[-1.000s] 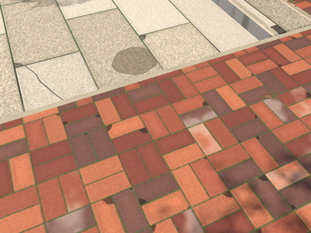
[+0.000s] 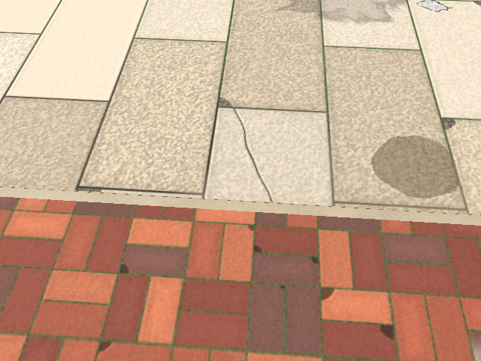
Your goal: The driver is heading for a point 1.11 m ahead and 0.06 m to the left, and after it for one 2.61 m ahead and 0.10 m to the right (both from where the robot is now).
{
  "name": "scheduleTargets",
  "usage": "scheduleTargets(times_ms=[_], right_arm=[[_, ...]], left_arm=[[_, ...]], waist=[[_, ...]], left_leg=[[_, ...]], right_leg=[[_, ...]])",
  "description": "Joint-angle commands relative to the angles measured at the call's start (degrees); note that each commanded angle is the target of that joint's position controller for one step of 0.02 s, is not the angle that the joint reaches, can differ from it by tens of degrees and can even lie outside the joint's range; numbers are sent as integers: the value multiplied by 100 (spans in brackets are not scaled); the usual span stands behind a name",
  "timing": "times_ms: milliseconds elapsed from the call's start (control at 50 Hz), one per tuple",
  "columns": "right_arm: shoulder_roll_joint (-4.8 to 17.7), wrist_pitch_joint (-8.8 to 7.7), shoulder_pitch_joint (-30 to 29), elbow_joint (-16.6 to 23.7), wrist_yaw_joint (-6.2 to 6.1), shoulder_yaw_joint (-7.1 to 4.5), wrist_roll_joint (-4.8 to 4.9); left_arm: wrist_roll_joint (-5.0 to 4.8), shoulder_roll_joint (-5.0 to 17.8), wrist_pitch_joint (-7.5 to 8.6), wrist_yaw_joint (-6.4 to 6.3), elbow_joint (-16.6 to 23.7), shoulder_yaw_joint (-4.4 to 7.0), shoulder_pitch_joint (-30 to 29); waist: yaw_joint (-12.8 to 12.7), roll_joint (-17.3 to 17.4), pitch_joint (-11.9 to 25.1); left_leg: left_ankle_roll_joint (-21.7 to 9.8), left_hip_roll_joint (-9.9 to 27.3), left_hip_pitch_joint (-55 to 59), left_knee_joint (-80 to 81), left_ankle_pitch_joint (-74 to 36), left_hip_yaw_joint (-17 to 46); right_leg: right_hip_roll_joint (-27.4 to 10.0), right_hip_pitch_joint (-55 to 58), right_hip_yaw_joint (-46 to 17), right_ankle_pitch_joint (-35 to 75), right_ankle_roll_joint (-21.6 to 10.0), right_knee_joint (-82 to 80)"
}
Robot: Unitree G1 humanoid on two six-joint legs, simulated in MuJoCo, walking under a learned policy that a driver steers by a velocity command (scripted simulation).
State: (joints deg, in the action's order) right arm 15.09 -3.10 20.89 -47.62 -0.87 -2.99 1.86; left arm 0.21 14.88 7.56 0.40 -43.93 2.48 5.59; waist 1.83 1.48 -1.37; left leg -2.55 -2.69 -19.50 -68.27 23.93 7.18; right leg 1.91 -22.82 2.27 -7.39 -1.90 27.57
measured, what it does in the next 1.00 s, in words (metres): walks ahead: left foot, then right foot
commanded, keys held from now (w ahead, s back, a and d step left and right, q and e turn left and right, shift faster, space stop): w+q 0.24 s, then w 0.76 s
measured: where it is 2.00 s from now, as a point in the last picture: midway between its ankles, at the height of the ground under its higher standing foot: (182, 189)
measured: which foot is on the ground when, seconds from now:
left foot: up 0.00-0.40, down 0.42-0.98, up 1.00-1.00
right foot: down 0.00-0.42, up 0.44-0.94, down 0.96-1.00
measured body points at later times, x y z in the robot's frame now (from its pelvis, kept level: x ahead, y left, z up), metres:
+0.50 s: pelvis +0.26 +0.09 -0.01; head +0.30 +0.11 +0.44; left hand +0.23 +0.37 -0.14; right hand +0.50 -0.11 -0.09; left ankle +0.31 +0.19 -0.73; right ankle +0.13 -0.10 -0.64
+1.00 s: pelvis +0.54 +0.11 -0.01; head +0.57 +0.11 +0.44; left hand +0.68 +0.39 -0.10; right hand +0.60 -0.16 -0.15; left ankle +0.32 +0.19 -0.71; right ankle +0.68 +0.05 -0.73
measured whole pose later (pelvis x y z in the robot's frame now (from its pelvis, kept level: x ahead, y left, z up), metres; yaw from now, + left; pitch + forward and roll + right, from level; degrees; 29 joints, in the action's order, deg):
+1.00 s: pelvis +0.54 +0.11 -0.01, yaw +15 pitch +3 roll +1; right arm 16.0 -2.6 23.3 -49.7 -0.8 -3.6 0.6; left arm -0.2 14.3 5.7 3.1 -43.6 2.2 3.2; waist 2.7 0.0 -0.8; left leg -0.9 0.0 -2.6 -37.0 29.2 0.5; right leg -0.2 -30.0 2.7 -6.9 -3.7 33.2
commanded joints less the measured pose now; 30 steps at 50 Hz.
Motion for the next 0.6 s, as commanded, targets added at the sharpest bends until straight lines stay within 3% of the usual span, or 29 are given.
scheduleTargets(times_ms=[20, 80, 140, 240, 280, 340, 380, 400, 420, 440, 460, 480, 500, 520, 560, 600], right_arm=[[530, -58, -176, 597, 20, -160, -35], [230, 72, -252, 764, 48, -106, -1], [253, 92, -620, 1012, 60, -92, -61], [205, -6, -1499, 1307, 252, -39, -52], [151, -9, -1846, 1466, 309, -6, -44], [238, -12, -2072, 1665, 366, -21, -48], [468, -20, -1650, 1628, 366, -137, -92], [697, -22, -800, 1375, 343, -285, -102], [1116, 12, 200, 1094, 257, -481, -97], [1890, 22, 610, 1028, 186, -616, -132], [1504, -22, 818, 1081, 206, -483, -118], [1183, -77, 544, 1021, 259, -360, -166], [1013, -96, 114, 1044, 269, -311, -136], [776, -107, -307, 1081, 283, -242, -129], [562, -163, -629, 1105, 289, -185, -181], [613, -264, -598, 1005, 267, -201, -168]], left_arm=[[73, 493, -10, -11, 87, 140, 526], [-4, 569, 61, 31, -86, 205, 574], [-2, 801, 59, 20, -195, 290, 676], [-25, 995, -63, -20, -273, 316, 847], [-92, 1063, -120, -8, -369, 318, 1107], [-188, 1211, -235, 12, -523, 347, 1306], [-224, 1338, -309, -10, -558, 363, 1206], [-214, 1303, -351, -31, -567, 332, 1145], [-126, 1082, -331, -62, -501, 234, 1198], [39, 372, -208, 13, -230, -14, 1713], [-118, 625, -18, 70, -367, 17, 1607], [-357, 1000, 26, 94, -178, 149, 1013], [-331, 890, 36, 65, -86, 113, 750], [-193, 844, 8, 21, -121, 123, 655], [-124, 734, -151, 24, -200, 148, 940], [-111, 575, -283, 16, -248, 136, 1047]], waist=[[-235, -415, 376], [-153, -539, 142], [-188, -407, 55], [-505, -390, -95], [-645, -375, -202], [-606, -448, -340], [-210, -623, -17], [275, -562, 460], [679, -311, 1065], [342, 1255, 1753], [509, 965, 2600], [515, 547, 1759], [314, 399, 1166], [112, 146, 808], [-241, 345, 650], [-356, 234, 553]], left_leg=[[34, 896, -1786, -390, -651, 122], [62, 1050, -1815, 4, -781, -78], [135, 1120, -2232, 611, -1368, -55], [86, 986, -2044, 2193, -2623, -516], [26, 895, -1904, 2639, -2497, -671], [-181, 713, -1811, 3089, -1730, -828], [-403, 369, -953, 3429, -1322, -1103], [-553, 73, 266, 3788, -1650, -1287], [-744, 281, 1976, 3636, -1946, -813], [-1692, 1980, 4141, 3938, -1418, 2156], [-2021, 2560, 4350, 4891, -1271, 3845], [-1656, 2327, 3796, 4933, -1639, 2854], [-1449, 2084, 2921, 4923, -2155, 1972], [-1290, 1816, 2160, 5017, -2543, 1361], [-1191, 1523, 1289, 5429, -2681, 820], [-1278, 1475, 1041, 5711, -2926, 527]], right_leg=[[-1756, 1743, -1927, -112, -896, -1552], [-1659, 1341, -1136, 378, -1028, -1949], [-1755, 1502, -648, 892, -1108, -2054], [-1572, 1796, 279, 1133, -839, -1916], [-1643, 1951, 339, 981, -801, -1875], [-1894, 2437, 325, 1279, -746, -1650], [-1893, 2589, 518, 2972, -621, -831], [-1685, 2356, 770, 3723, -477, 214], [-1425, 1303, 918, 3062, -233, 1638], [-548, -1270, 851, -951, 186, 4055], [-232, -1832, -445, -2679, 138, 4999], [-513, -2313, -573, -2274, 55, 5199], [-766, -2268, -491, -1763, 2, 4857], [-961, -2018, -479, -1381, 18, 4481], [-1137, -1320, -541, -856, 57, 4084], [-1116, -1247, -495, -571, 146, 3813]])
Velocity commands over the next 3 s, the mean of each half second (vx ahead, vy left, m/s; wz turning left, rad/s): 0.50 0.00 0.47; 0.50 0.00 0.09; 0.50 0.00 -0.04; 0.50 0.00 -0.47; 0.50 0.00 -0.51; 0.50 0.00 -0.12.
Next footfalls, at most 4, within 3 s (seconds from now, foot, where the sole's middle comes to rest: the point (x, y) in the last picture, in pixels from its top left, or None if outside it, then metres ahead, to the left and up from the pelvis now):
0.42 left None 0.35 0.20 -0.77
0.96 right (227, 274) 0.72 0.05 -0.77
1.50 left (136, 216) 0.94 0.35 -0.77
2.08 right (224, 169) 1.22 0.06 -0.89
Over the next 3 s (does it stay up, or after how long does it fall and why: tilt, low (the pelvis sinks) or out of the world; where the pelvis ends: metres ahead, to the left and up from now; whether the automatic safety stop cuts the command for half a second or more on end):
stays up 1.58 0.03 -0.11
